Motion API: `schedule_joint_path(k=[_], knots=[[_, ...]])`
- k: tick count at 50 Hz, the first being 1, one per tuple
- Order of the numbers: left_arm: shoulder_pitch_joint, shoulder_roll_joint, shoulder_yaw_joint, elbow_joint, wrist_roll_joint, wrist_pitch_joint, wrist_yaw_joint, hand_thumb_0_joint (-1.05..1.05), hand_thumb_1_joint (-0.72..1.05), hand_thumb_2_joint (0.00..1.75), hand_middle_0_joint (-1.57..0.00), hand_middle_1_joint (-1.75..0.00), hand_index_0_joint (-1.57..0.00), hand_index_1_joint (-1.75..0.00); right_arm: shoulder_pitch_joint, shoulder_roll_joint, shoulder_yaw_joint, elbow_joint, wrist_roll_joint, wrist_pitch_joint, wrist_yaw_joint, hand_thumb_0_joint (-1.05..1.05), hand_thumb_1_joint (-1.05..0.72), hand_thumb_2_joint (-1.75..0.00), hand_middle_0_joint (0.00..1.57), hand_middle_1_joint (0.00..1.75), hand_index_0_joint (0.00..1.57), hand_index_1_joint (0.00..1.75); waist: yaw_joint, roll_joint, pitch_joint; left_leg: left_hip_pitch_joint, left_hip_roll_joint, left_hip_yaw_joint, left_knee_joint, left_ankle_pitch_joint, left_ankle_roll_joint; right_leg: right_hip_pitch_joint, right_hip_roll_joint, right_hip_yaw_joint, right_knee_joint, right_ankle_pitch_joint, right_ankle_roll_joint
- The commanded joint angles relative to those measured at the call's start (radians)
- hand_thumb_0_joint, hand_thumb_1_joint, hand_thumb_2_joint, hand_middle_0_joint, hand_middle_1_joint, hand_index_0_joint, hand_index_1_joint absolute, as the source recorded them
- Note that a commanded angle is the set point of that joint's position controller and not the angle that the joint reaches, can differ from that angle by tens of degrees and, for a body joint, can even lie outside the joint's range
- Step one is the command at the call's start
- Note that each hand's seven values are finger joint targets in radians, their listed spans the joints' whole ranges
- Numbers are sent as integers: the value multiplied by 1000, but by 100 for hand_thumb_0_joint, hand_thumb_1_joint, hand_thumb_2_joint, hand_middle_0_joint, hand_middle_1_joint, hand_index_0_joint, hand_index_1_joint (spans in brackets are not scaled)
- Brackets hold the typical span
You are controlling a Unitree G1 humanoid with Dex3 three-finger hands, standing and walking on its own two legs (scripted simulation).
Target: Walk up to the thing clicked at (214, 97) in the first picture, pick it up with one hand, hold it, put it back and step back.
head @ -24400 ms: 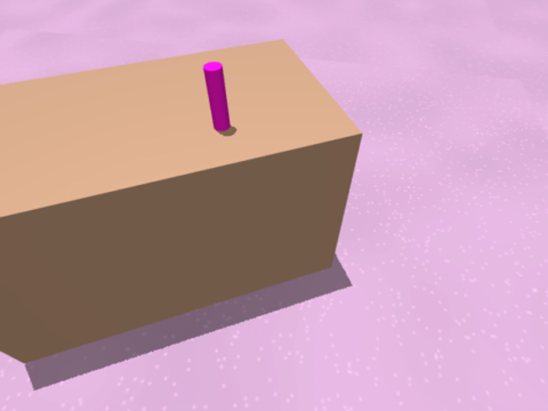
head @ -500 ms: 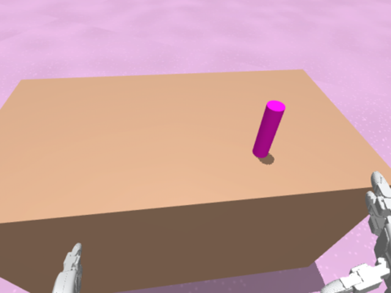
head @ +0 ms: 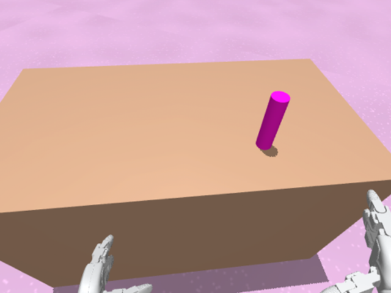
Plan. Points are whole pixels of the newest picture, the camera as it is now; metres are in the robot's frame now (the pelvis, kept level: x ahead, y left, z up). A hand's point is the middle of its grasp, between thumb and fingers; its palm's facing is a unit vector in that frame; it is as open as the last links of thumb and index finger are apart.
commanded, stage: home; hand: right
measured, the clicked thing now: (271, 122) +0.53 -0.20 +0.04
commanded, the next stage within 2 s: none
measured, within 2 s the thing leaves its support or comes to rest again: neither
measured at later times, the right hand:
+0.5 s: hand (292, 268) +0.19 -0.20 -0.08, palm faces +0.09 +0.96 -0.25, open 17.4 cm
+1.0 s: hand out of the picture +0.13 -0.25 -0.13, palm faces -0.04 +0.91 -0.40, open 17.5 cm
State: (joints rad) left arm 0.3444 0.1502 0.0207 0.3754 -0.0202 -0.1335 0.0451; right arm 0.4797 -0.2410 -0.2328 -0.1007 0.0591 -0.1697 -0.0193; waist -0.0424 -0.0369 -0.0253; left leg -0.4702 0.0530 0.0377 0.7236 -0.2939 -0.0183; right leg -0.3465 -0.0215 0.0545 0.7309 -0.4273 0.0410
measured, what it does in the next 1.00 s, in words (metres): stands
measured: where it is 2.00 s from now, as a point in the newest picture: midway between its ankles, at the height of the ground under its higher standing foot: outside the picture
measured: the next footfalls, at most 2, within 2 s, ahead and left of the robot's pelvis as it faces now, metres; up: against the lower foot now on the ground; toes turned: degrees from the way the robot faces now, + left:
none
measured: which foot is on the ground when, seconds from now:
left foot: down 0.00-1.00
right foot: down 0.00-1.00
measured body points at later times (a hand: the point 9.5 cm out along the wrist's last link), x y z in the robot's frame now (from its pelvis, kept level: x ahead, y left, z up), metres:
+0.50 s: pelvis +0.02 -0.01 -0.01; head +0.05 -0.01 +0.44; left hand +0.18 +0.22 -0.09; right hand +0.19 -0.25 -0.06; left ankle +0.05 +0.13 -0.71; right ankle -0.03 -0.15 -0.71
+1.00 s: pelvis +0.01 +0.00 -0.01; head +0.02 +0.00 +0.44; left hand +0.12 +0.29 -0.12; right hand +0.13 -0.30 -0.10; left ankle +0.05 +0.13 -0.71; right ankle -0.03 -0.15 -0.71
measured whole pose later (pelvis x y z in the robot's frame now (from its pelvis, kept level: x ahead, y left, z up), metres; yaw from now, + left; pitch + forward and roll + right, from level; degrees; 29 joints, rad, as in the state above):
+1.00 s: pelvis +0.01 +0.00 -0.01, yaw +0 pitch +1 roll +0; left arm 0.22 0.36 0.02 0.80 0.05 0.00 0.00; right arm 0.27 -0.35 -0.03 0.71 -0.05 -0.01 -0.02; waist 0.01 -0.02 0.00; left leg -0.45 0.06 0.03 0.80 -0.36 -0.02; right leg -0.32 -0.02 0.05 0.79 -0.49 0.03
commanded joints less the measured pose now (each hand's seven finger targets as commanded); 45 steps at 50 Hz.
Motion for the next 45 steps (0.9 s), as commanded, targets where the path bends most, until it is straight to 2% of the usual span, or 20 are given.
schedule_joint_path(k=[1, 5, 6, 9, 10, 11, 14, 15, 17, 18, 19, 23, 25, 33, 35, 36, 37, 40, 43, 45], knots=[[-12, 187, 117, -156, -8, -60, 14, 0, 60, 73, -17, -25, -17, -25, -35, -97, 23, -104, -9, -29, 7, 0, 55, -6, 5, 5, 5, 5, 45, 67, -39, 99, -31, 50, -109, 42, 2, -107, 30, -77, -140, 126, -42], [-89, 121, 40, -201, -1, -56, 18, 0, 79, 84, -19, -28, -19, -28, -54, -85, 61, -47, -30, -10, -12, 0, 55, -6, 5, 5, 5, 5, 25, 65, -131, 140, -27, 46, -78, 112, 6, -110, 28, -68, -107, 203, -36], [-89, 111, 25, -210, 0, -53, 22, 0, 86, 88, -20, -29, -20, -29, -71, -77, 84, -35, -33, -5, -15, 0, 57, -5, 5, 5, 5, 5, 34, 63, -160, 150, -27, 44, -63, 155, 6, -99, 25, -66, -98, 254, -31], [-107, 70, -23, -182, 4, -34, 28, 0, 89, 90, -20, -29, -20, -29, -94, -61, 127, 52, -38, 13, -21, 0, 56, -5, 5, 5, 5, 5, 20, 13, -155, 141, -19, 27, -46, 145, 11, -142, 30, -77, -72, 235, -30], [-95, 89, -9, -179, 5, -31, 32, 0, 90, 90, -20, -29, -20, -30, -102, -62, 135, 90, -39, 22, -25, 0, 56, -5, 5, 5, 5, 5, 32, -4, -166, 135, -21, 25, -40, 143, 13, -146, 28, -77, -73, 240, -26], [-82, 82, -15, -145, 7, -25, 32, 0, 90, 90, -20, -29, -20, -30, -109, -66, 134, 87, -40, 28, -29, 0, 55, -5, 5, 5, 5, 5, 19, -55, -162, 131, -21, 24, -35, 134, 18, -148, 28, -77, -76, 241, -20], [-27, 145, 43, -171, 10, -8, 38, 0, 90, 90, -20, -30, -20, -30, -81, -93, 128, 125, -41, 59, -38, 0, 52, -7, 6, 6, 6, 6, 35, -70, -219, 146, -25, 27, -16, 199, 18, -112, 23, -78, -57, 341, -10], [-81, 212, 52, -16, 14, -14, 39, 0, 90, 90, -20, -30, -20, -30, -53, -125, 56, 78, -45, 69, -64, 0, 58, -4, 5, 5, 5, 5, 15, -110, -231, 152, -41, 33, 11, 210, 28, -111, 16, -62, -33, 375, -1], [-92, 177, 26, -36, 9, -19, 41, 0, 90, 90, -20, -30, -20, -30, -67, -61, 144, 119, -47, 94, -63, 0, 57, -4, 5, 5, 5, 5, 44, -54, -181, 130, -45, 38, 9, 196, 24, -135, 8, -57, -31, 358, -5], [-95, 173, 26, -29, 8, -20, 38, 0, 90, 90, -20, -30, -20, -30, -49, -60, 142, 126, -48, 109, -70, 0, 57, -4, 5, 5, 5, 5, 38, -61, -185, 130, -46, 41, 12, 195, 27, -147, 5, -54, -32, 364, -3], [-105, 168, 22, -22, 8, -17, 37, 0, 90, 90, -20, -30, -20, -30, -68, -36, 174, 123, -47, 119, -72, 0, 56, -5, 5, 5, 5, 5, 49, -58, -165, 112, -47, 41, 15, 192, 26, -151, 2, -55, -29, 358, -3], [-129, 176, 24, -6, 6, -12, 38, 0, 90, 90, -20, -30, -20, -30, -101, -14, 211, 116, -45, 146, -77, 0, 57, -4, 5, 5, 5, 5, 66, 24, -108, 66, -49, 48, 6, 143, 17, -188, 2, -52, -25, 244, -21], [-139, 179, 27, -5, 4, -15, 41, 0, 90, 90, -20, -30, -20, -30, -92, -9, 207, 108, -46, 160, -82, 0, 56, -5, 5, 5, 5, 5, 65, 55, -124, 64, -51, 49, 13, 149, 16, -179, 4, -52, -15, 246, -26], [-142, 182, 30, -6, 0, -6, 49, 0, 90, 90, -20, -30, -20, -30, -62, -74, 150, 19, -49, 217, -99, 0, 56, -5, 5, 5, 5, 5, 39, 14, -244, 122, -42, 33, 46, 235, 24, -160, 16, -62, 31, 333, -21], [-135, 185, 29, -3, -1, -5, 55, 0, 90, 90, -20, -30, -20, -30, -71, -60, 169, 6, -48, 235, -99, 0, 53, -6, 5, 6, 5, 6, 52, 10, -214, 90, -45, 35, 47, 229, 22, -162, 14, -61, 32, 337, -20], [-133, 362, 58, 216, 109, 43, 28, 0, 90, 90, -20, -30, -20, -30, -164, -262, 121, 357, -153, 181, -69, 0, 56, -5, 5, 5, 5, 5, 39, 0, -194, 178, 34, -53, 77, 312, 73, -52, -50, -1, 26, 507, -74], [-113, 359, 68, 234, 117, 73, 18, 0, 90, 90, -20, -30, -20, -30, -137, -259, 118, 418, -150, 161, -51, 0, 56, -5, 5, 5, 5, 5, 53, -6, -221, 180, 38, -56, 71, 322, 101, -22, -46, -7, 40, 514, -87], [-140, 338, 52, 241, 84, 88, -2, 0, 90, 90, -20, -30, -20, -30, -144, -227, 143, 484, -125, 122, -28, 0, 60, -3, 5, 4, 5, 4, 51, 23, -154, 162, 42, -73, 36, 319, 103, -45, -40, 10, 14, 390, -90], [-148, 351, 48, 275, 63, 94, -19, 0, 90, 90, -20, -29, -20, -30, -223, -235, 154, 584, -104, 115, -9, 0, 58, -4, 5, 5, 5, 5, 57, 57, -90, 159, 42, -81, 7, 247, 96, -74, -34, 29, -49, 263, -91], [-176, 350, 48, 299, 65, 99, -24, 0, 90, 90, -20, -30, -20, -30, -259, -255, 154, 641, -107, 113, -8, 0, 57, -5, 5, 5, 5, 5, 56, 69, -34, 137, 54, -102, -57, 137, 93, -96, -22, 38, -84, 112, -93]])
